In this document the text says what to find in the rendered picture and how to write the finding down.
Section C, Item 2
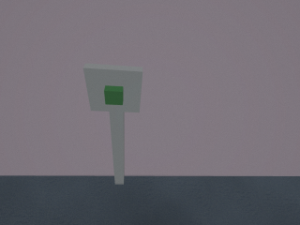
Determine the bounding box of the button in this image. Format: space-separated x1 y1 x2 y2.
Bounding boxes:
104 85 124 105

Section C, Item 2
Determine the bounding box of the panel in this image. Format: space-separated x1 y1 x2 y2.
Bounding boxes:
83 63 143 185

